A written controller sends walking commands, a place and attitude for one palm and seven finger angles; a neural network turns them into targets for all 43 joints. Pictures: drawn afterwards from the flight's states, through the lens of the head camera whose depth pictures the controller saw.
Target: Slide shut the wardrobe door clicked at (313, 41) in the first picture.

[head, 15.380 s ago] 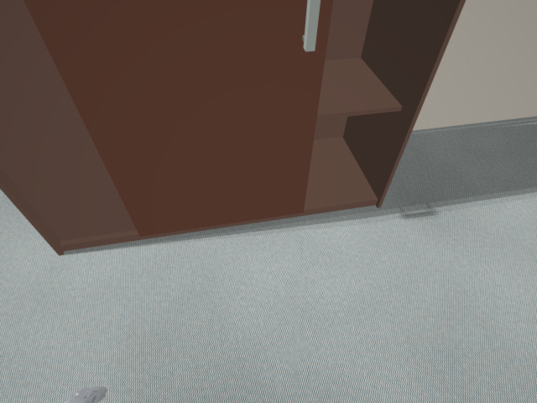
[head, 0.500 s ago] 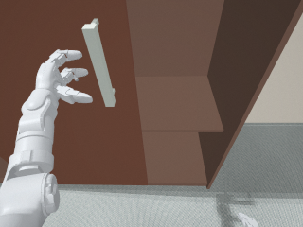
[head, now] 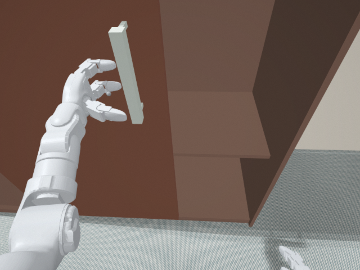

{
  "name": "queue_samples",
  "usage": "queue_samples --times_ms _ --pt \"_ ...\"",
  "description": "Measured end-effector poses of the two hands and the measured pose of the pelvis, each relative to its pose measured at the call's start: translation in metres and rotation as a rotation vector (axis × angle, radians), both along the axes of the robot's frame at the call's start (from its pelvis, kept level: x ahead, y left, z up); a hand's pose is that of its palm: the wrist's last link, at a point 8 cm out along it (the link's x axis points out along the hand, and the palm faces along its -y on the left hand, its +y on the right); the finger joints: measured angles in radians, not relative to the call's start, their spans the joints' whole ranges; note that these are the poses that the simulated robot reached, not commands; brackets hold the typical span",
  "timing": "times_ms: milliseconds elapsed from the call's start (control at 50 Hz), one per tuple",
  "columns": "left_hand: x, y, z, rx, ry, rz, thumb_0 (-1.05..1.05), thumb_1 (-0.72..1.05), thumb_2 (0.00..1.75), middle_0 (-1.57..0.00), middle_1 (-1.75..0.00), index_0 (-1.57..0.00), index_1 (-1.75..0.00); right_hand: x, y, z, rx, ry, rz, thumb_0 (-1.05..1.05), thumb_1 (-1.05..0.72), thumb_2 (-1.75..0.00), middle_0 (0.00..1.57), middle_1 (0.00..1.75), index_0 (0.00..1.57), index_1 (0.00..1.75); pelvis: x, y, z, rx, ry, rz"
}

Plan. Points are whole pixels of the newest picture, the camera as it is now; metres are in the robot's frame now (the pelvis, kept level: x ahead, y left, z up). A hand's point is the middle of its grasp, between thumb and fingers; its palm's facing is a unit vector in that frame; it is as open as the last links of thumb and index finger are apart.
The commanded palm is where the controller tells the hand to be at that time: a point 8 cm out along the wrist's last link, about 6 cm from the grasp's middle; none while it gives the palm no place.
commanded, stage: feel for the door with the fingertips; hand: left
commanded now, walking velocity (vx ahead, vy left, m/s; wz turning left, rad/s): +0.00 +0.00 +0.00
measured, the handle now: (131, 77) +0.50 +0.12 +0.20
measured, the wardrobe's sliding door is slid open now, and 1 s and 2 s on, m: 0.39 0.39 0.39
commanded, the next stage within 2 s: slide the fingers in behind the handle in 0.76 s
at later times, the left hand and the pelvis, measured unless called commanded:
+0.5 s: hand (113, 89) +0.43 +0.15 +0.21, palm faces +0.00 -1.00 -0.02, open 14.0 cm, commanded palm +0.42 +0.20 +0.20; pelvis +0.00 -0.01 +0.00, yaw -1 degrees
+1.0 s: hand (112, 85) +0.46 +0.16 +0.20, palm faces -0.02 -1.00 +0.00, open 13.8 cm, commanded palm +0.43 +0.21 +0.20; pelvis +0.01 +0.00 +0.00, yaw -1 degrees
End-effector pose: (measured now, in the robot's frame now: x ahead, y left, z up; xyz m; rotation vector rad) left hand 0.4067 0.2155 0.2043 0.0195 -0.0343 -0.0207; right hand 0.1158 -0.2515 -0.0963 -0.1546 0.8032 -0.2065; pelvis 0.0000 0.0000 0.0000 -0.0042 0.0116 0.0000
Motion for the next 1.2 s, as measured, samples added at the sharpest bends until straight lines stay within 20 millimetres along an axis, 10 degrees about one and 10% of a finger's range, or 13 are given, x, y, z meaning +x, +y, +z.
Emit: queue_samples --times_ms 300,1200 --pt "0.002 -0.021 -0.002 0.000 -0.007 0.014 -0.01 -0.50 0.30 -0.30 -1.20 -0.29 -1.21 -0.019 -0.007 -0.007 0.012 0.050 -0.026 0.02 -0.90 -0.90 0.20 0.30 0.21 0.30 0.000 -0.005 0.001 0.004 -0.005 -0.009" --pt "0.021 -0.003 -0.006 -0.024 -0.001 0.004 -0.01 -0.50 0.30 -0.32 -1.21 -0.31 -1.21 -0.038 -0.005 -0.008 -0.005 0.096 -0.070 0.01 -0.90 -0.90 0.20 0.30 0.21 0.30 0.005 0.006 0.000 -0.002 0.021 -0.023"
